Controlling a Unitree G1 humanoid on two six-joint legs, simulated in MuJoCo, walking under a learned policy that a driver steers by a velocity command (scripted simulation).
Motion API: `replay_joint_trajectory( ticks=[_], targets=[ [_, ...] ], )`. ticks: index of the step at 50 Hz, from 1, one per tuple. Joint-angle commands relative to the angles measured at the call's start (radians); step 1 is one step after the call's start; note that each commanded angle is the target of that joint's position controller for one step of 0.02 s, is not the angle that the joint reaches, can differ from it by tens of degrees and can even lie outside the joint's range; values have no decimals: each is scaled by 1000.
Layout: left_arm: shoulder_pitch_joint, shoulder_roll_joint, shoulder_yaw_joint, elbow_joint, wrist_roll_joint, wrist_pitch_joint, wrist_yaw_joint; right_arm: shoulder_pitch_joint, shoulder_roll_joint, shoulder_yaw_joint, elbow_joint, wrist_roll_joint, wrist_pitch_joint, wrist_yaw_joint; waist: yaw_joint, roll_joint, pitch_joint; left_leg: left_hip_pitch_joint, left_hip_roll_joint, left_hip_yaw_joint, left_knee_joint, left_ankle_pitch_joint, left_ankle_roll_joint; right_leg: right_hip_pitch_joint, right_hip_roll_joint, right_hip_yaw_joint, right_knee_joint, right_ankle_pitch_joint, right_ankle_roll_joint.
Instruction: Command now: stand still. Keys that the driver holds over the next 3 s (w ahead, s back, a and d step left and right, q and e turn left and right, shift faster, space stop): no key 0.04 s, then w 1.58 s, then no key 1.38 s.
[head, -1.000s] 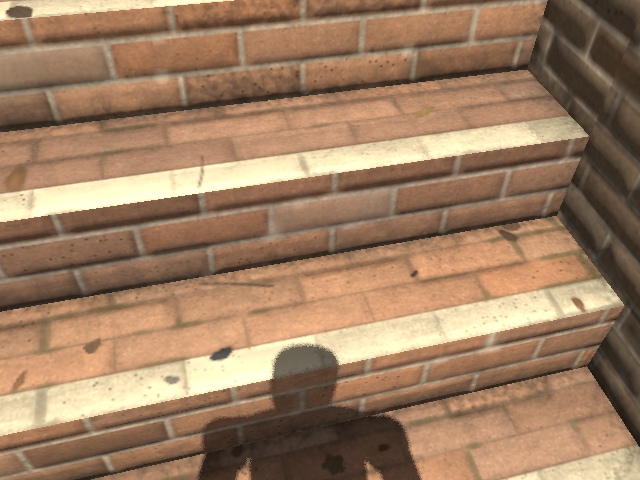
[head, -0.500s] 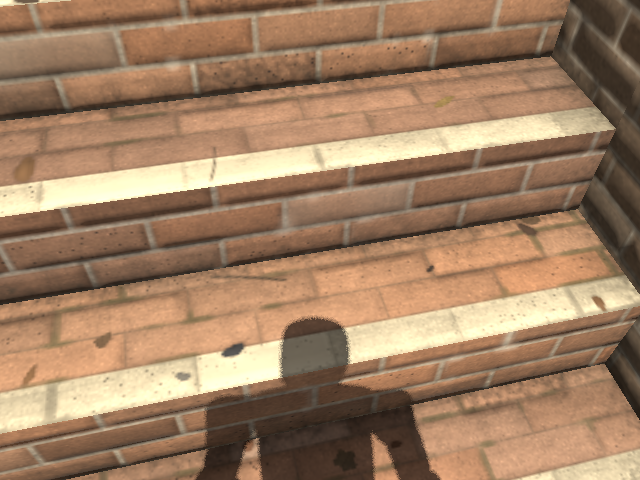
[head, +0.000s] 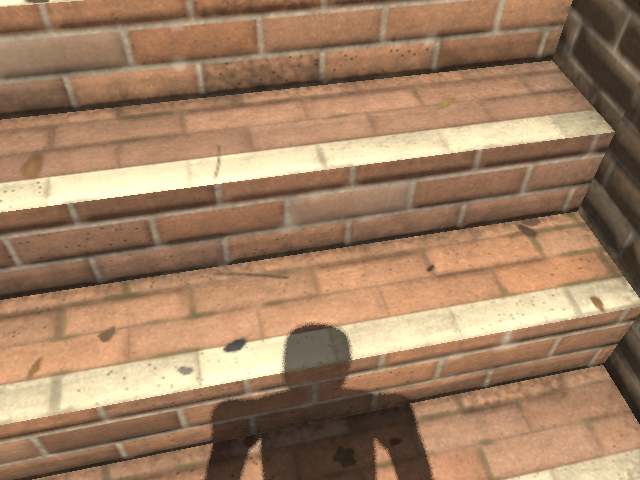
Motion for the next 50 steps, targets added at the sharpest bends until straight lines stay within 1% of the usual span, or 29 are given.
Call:
replay_joint_trajectory(
  ticks=[1,2,3,5,7,11,12,16,19,20,21,23,25,27,28,30,31,34,37,43,44,45,50],
  targets=[
    [37,86,11,-13,0,-5,1,43,-96,-14,-20,0,-8,-2,0,15,26,-34,149,-138,-78,77,0,-28,-90,76,-37,121,-31],
    [39,85,10,-13,0,-4,1,46,-96,-14,-19,1,-8,-3,0,16,26,-35,148,-139,-78,74,1,-29,-90,77,-37,120,-31],
    [39,77,7,-13,0,-3,2,45,-88,-10,-20,0,-9,-3,-1,19,8,-32,145,-142,-96,12,1,-21,-87,76,-48,89,-31],
    [22,77,5,-23,3,-3,2,21,-98,-11,-30,-1,-8,-3,0,35,23,-54,141,-160,-138,-113,0,-30,-72,68,-54,44,-31],
    [15,78,4,-32,6,-7,1,0,-107,-14,-41,0,-10,-2,3,45,35,-69,144,-176,-166,-165,3,-38,-62,58,-49,35,-30],
    [18,74,4,-47,6,-24,-2,-2,-111,-20,-50,1,-19,2,0,38,32,-40,144,-180,-161,-156,21,-69,-52,44,-31,23,-34],
    [19,67,3,-51,11,-25,-3,-5,-118,-25,-55,-2,-20,2,3,40,25,-29,146,-173,-151,-150,27,-70,-53,44,-26,10,-38],
    [8,66,6,-74,11,-38,-6,-13,-117,-35,-69,-2,-27,8,-4,27,39,-19,141,-169,-110,-140,52,-101,-41,36,4,-25,-56],
    [6,72,12,-89,11,-48,-8,-26,-115,-40,-82,-4,-35,12,-5,14,44,-17,129,-150,-60,-75,62,-98,-43,45,16,-6,-73],
    [-2,72,12,-97,10,-50,-10,-36,-105,-37,-88,-5,-38,13,-4,3,53,-18,130,-132,-26,43,62,-94,-56,50,24,80,-81],
    [-4,76,14,-104,8,-55,-8,-38,-105,-36,-93,-6,-44,13,-5,-10,27,-5,125,-115,2,159,57,-67,-67,59,27,178,-82],
    [0,91,20,-113,0,-60,-5,-44,-110,-36,-99,-4,-53,10,-4,-20,-28,18,123,-94,46,285,43,-6,-80,68,41,322,-89],
    [-6,95,24,-124,-3,-60,-3,-55,-111,-35,-104,1,-55,7,-4,-14,-57,26,122,-86,66,324,33,38,-85,71,51,398,-95],
    [-21,97,27,-136,-4,-57,-2,-72,-109,-32,-112,2,-52,3,-5,-3,-60,25,122,-81,71,333,24,53,-88,76,49,433,-99],
    [-41,98,29,-146,-4,-57,-2,-84,-103,-28,-116,7,-52,-1,-9,-6,-50,27,124,-85,62,345,20,52,-88,77,45,449,-97],
    [-58,97,29,-158,-5,-57,-2,-96,-111,-26,-119,7,-51,-5,-8,10,-58,46,132,-89,52,388,15,60,-88,73,42,475,-90],
    [-66,89,26,-165,-10,-58,-2,-106,-118,-25,-121,5,-48,-6,-4,17,-63,59,138,-93,44,405,12,62,-89,69,36,478,-84],
    [-92,99,25,-178,-9,-58,-2,-137,-120,-21,-131,6,-46,-6,-3,23,-77,85,152,-100,20,444,3,76,-92,70,13,485,-71],
    [-120,104,23,-189,-7,-56,-4,-165,-125,-16,-136,7,-44,-6,-2,23,-86,98,160,-104,-11,441,-7,92,-99,74,-17,479,-61],
    [-173,113,17,-201,-5,-56,-10,-216,-136,-8,-143,5,-42,-1,-1,19,-88,107,172,-114,-73,372,-19,103,-110,83,-80,416,-47],
    [-178,116,16,-201,-10,-57,-8,-221,-139,-8,-142,1,-42,-3,-1,23,-92,108,172,-116,-76,345,-22,103,-109,87,-84,387,-50],
    [-186,117,14,-202,-10,-57,-8,-228,-139,-6,-143,1,-43,-3,-1,22,-88,104,173,-118,-85,328,-24,100,-111,88,-93,372,-50],
    [-216,127,8,-199,-6,-62,-13,-254,-150,-2,-142,0,-44,5,-1,18,-82,101,179,-123,-112,288,-28,90,-116,91,-119,338,-46]
  ],
)
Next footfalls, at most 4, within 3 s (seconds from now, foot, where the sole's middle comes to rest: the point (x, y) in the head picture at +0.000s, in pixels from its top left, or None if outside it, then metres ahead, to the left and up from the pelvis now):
none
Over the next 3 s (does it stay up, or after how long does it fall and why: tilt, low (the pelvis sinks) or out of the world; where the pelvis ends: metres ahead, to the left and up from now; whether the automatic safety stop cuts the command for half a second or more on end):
stays up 0.00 -0.04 0.00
